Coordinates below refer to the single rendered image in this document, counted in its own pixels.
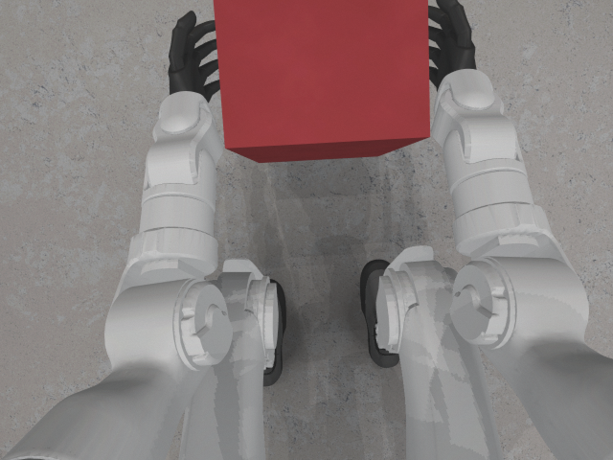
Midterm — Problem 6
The robot thigh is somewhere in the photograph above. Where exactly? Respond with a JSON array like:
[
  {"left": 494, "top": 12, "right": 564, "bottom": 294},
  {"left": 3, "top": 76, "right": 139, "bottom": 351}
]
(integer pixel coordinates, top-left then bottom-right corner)
[
  {"left": 377, "top": 260, "right": 504, "bottom": 460},
  {"left": 179, "top": 272, "right": 279, "bottom": 460}
]

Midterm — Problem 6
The robot right upper arm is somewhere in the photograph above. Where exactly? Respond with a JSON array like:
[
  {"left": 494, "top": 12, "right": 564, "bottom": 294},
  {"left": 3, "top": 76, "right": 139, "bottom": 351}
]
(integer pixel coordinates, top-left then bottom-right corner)
[{"left": 449, "top": 256, "right": 613, "bottom": 460}]

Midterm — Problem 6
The robot right hand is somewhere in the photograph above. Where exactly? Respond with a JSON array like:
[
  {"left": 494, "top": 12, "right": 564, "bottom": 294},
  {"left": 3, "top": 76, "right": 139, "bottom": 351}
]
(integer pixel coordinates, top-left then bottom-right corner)
[{"left": 428, "top": 0, "right": 477, "bottom": 92}]

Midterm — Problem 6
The robot right forearm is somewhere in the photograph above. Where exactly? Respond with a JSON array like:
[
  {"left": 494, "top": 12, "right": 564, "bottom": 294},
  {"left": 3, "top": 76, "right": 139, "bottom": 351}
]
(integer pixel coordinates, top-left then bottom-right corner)
[{"left": 431, "top": 69, "right": 589, "bottom": 323}]

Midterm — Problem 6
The robot left hand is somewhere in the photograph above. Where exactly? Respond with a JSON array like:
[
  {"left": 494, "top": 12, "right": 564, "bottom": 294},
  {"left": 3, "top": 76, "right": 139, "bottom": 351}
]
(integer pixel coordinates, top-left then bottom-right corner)
[{"left": 168, "top": 11, "right": 220, "bottom": 103}]

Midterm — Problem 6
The carton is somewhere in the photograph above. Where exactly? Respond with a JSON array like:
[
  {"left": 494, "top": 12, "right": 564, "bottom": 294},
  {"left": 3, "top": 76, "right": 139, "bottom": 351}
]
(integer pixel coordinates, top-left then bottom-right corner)
[{"left": 214, "top": 0, "right": 430, "bottom": 163}]

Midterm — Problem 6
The robot left upper arm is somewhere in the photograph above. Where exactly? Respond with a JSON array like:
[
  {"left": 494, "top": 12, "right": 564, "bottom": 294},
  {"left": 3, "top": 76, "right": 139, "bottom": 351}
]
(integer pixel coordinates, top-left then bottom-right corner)
[{"left": 1, "top": 278, "right": 233, "bottom": 460}]

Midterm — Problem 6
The right robot thigh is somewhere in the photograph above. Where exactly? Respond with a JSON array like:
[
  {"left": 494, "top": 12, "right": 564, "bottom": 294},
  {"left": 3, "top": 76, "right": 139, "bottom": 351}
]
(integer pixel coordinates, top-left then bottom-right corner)
[{"left": 377, "top": 260, "right": 504, "bottom": 460}]

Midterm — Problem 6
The left robot thigh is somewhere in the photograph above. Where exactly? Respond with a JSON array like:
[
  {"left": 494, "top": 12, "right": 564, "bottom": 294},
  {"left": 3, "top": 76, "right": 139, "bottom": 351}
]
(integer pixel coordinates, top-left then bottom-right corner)
[{"left": 179, "top": 272, "right": 279, "bottom": 460}]

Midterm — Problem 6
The robot left forearm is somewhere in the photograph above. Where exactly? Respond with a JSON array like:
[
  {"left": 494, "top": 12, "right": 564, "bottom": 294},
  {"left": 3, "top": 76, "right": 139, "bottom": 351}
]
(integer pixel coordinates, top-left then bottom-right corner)
[{"left": 104, "top": 91, "right": 223, "bottom": 351}]

